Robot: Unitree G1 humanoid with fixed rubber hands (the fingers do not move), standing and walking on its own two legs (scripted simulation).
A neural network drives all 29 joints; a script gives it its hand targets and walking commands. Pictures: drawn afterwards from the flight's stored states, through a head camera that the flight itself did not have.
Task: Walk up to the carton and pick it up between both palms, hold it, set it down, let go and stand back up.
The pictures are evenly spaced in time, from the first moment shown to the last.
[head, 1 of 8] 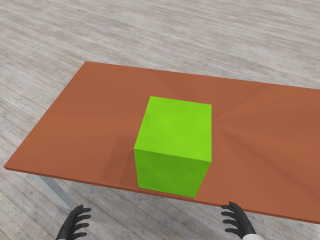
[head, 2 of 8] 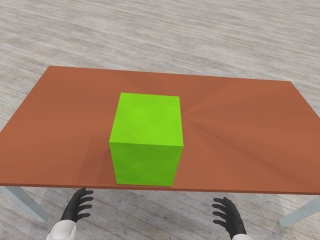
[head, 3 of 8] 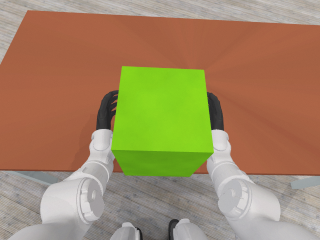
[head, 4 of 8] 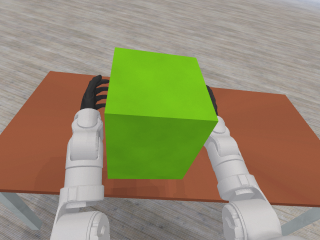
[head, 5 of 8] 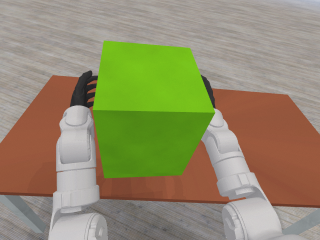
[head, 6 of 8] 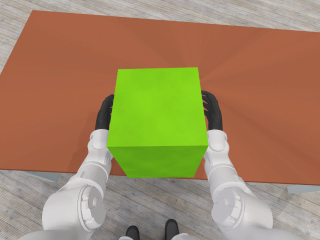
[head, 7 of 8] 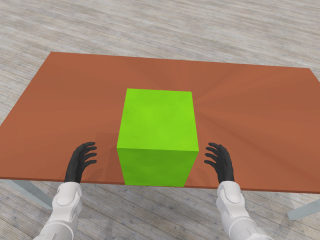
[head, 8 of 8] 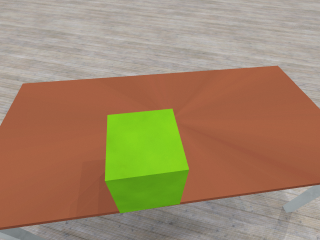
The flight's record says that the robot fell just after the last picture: no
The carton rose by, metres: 0.25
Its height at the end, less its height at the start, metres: +0.00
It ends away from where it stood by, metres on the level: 0.02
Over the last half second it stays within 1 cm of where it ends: yes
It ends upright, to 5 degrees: yes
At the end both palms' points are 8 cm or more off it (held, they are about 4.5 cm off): yes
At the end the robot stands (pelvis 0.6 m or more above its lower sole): yes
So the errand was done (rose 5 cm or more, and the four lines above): yes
